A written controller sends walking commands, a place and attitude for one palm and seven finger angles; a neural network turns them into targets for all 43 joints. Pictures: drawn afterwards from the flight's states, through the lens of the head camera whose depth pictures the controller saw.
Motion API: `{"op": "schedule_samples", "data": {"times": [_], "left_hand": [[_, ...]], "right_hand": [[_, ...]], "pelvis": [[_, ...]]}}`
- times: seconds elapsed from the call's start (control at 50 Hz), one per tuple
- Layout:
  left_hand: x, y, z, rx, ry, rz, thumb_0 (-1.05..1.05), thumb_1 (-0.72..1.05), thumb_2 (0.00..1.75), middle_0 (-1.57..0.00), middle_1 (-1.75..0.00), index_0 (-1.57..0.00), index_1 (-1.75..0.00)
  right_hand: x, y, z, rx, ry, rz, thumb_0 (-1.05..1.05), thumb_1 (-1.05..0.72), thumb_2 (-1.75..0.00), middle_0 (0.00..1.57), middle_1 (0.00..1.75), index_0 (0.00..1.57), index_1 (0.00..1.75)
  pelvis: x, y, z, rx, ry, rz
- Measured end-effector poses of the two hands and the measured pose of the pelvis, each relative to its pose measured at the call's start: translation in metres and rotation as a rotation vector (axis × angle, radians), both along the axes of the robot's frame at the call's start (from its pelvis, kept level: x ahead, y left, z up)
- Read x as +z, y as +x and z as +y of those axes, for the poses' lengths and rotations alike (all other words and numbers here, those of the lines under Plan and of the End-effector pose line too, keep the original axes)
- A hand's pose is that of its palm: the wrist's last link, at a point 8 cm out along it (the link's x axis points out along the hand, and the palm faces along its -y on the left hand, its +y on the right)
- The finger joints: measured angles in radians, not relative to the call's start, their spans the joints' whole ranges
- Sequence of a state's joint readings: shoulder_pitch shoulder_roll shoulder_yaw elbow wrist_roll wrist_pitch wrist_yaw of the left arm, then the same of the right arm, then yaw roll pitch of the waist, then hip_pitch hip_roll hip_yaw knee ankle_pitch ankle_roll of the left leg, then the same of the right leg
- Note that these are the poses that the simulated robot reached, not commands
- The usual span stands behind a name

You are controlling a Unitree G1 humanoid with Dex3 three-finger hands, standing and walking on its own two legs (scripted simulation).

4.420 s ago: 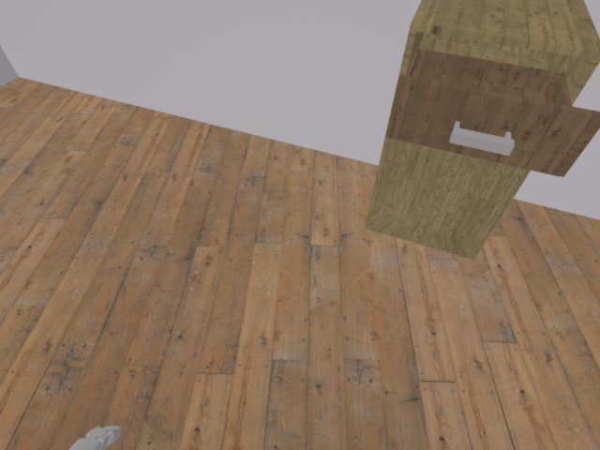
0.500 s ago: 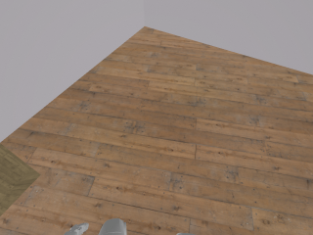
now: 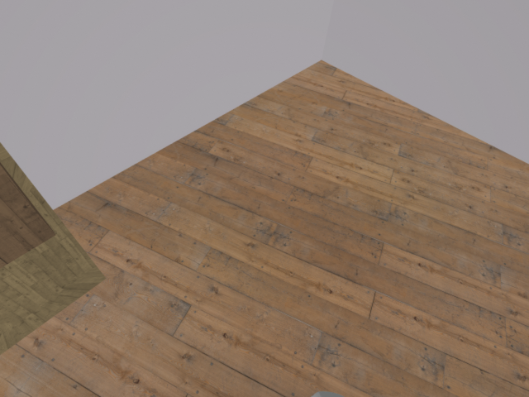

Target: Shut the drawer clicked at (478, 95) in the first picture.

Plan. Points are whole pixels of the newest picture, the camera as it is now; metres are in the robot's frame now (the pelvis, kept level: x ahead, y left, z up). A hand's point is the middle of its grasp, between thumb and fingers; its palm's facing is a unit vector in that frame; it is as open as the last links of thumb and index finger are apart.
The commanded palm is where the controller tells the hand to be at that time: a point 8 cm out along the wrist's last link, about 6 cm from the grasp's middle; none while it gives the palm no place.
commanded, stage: turn to face it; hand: left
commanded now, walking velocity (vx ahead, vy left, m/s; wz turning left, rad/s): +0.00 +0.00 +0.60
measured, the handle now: out of the picture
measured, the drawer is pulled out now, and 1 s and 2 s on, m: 0.28 0.28 0.28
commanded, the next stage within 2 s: take the last steps up to it in 1.26 s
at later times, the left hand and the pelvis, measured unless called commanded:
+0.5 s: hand out of the picture +0.04 +0.15 -0.15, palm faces +0.30 -0.92 -0.25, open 7.4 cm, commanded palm none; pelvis +0.00 -0.06 +0.00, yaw +19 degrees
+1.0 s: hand out of the picture -0.07 +0.22 -0.16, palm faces +0.59 -0.76 -0.27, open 7.4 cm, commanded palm none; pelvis -0.01 -0.02 +0.00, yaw +36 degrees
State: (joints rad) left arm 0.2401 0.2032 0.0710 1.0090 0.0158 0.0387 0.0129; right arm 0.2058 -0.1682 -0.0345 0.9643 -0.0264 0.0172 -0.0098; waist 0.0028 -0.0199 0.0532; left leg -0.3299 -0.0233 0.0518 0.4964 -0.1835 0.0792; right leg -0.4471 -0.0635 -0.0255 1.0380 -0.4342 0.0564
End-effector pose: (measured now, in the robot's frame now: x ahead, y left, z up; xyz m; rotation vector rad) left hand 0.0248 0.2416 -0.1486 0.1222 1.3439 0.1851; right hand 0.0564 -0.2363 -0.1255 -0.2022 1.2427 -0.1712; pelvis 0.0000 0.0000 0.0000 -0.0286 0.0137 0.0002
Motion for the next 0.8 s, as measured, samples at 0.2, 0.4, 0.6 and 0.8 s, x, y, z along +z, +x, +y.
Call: {"op": "schedule_samples", "data": {"times": [0.2, 0.4, 0.6, 0.8], "left_hand": [[0.020, 0.031, -0.001, 0.054, 0.075, -0.126, 0.01, 0.91, 0.90, -0.20, -0.30, -0.20, -0.30], [0.039, 0.016, -0.041, 0.134, 0.118, -0.230, 0.00, 0.91, 0.90, -0.20, -0.30, -0.21, -0.30], [0.020, -0.058, -0.045, 0.302, 0.070, -0.129, 0.00, 0.90, 0.90, -0.21, -0.30, -0.21, -0.30], [-0.005, -0.147, -0.003, 0.498, 0.068, 0.023, 0.01, 0.91, 0.90, -0.20, -0.30, -0.21, -0.30]], "right_hand": [[-0.006, 0.003, -0.031, 0.048, 0.005, 0.048, 0.00, -0.91, -0.90, 0.20, 0.30, 0.20, 0.30], [-0.016, 0.044, -0.072, 0.162, 0.018, 0.024, 0.00, -0.91, -0.90, 0.20, 0.30, 0.20, 0.30], [-0.004, 0.106, -0.037, 0.374, -0.011, 0.004, 0.00, -0.91, -0.90, 0.20, 0.30, 0.19, 0.30], [0.009, 0.153, 0.045, 0.575, -0.035, -0.132, 0.00, -0.91, -0.90, 0.20, 0.30, 0.20, 0.30]], "pelvis": [[0.001, -0.001, -0.023, 0.114, -0.003, 0.016], [-0.001, -0.003, -0.058, 0.252, 0.038, -0.005], [-0.001, -0.006, -0.049, 0.402, 0.057, -0.004], [-0.011, -0.018, -0.017, 0.518, 0.020, 0.004]]}}
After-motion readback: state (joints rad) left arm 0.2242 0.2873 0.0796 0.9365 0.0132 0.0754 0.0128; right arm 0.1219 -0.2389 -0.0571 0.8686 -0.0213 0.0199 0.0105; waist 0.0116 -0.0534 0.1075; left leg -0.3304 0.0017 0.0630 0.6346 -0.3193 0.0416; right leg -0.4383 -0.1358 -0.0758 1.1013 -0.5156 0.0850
